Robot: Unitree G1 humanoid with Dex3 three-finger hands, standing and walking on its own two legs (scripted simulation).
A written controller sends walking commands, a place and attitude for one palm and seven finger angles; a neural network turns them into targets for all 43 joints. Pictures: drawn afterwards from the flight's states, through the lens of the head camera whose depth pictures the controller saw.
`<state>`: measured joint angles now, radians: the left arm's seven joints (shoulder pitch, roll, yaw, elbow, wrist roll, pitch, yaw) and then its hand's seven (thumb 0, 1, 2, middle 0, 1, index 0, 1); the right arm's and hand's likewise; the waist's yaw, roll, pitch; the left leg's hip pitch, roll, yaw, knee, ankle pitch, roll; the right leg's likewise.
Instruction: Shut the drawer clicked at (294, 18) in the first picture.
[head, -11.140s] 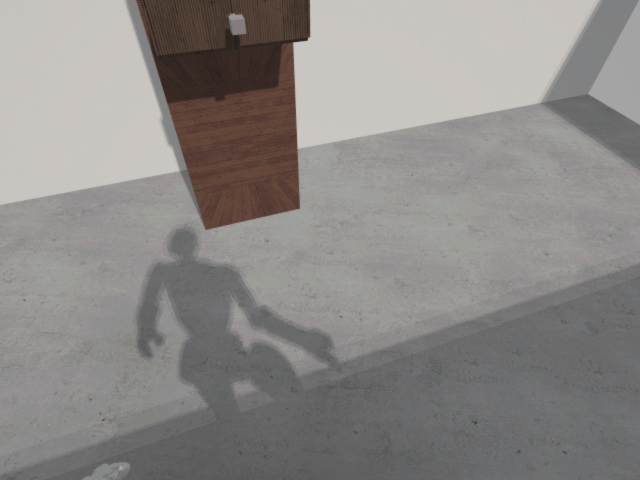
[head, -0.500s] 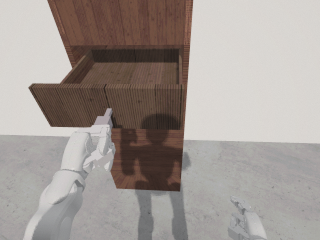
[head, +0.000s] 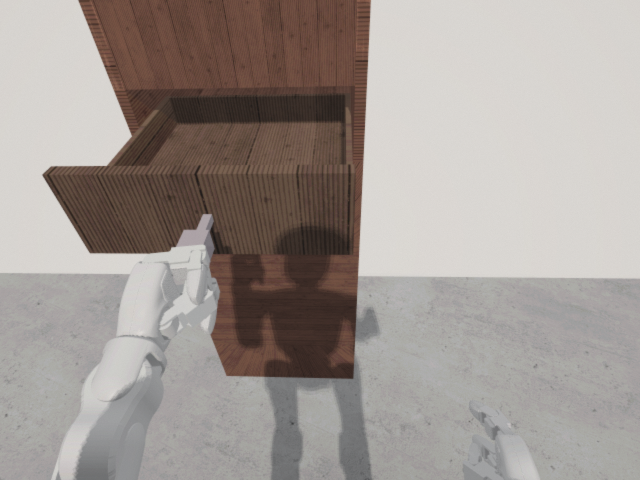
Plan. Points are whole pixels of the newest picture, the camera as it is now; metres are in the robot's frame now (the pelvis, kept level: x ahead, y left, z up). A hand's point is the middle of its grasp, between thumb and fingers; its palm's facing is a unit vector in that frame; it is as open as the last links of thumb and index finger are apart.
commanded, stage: bring the fist close to the handle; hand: left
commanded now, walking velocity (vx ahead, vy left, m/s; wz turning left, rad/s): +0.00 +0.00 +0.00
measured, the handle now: (200, 237) +0.36 +0.18 +0.16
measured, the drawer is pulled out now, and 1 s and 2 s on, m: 0.26 0.22 0.09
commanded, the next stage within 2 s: push the drawer shut in 0.10 s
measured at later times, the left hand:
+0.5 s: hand (219, 286) +0.28 +0.14 +0.15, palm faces +0.02 -1.00 -0.04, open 3.2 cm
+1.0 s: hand (229, 252) +0.33 +0.14 +0.16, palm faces +0.04 -1.00 -0.02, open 3.3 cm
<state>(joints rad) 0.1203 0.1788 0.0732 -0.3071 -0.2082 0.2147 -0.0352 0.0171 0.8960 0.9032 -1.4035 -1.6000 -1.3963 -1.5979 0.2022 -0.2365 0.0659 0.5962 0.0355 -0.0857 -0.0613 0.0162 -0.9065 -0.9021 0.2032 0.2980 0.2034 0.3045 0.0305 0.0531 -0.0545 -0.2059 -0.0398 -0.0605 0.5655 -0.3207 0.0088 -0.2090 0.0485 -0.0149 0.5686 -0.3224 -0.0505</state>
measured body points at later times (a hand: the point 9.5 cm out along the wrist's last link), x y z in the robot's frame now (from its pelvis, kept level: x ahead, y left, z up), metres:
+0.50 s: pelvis -0.01 +0.00 +0.00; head -0.04 -0.01 +0.45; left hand +0.28 +0.19 +0.16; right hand +0.18 -0.21 -0.07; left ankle -0.01 +0.12 -0.73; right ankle -0.01 -0.08 -0.73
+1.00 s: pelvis -0.02 +0.01 +0.00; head -0.04 -0.01 +0.45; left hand +0.32 +0.19 +0.16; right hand +0.16 -0.22 -0.09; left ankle -0.01 +0.12 -0.73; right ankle -0.01 -0.08 -0.73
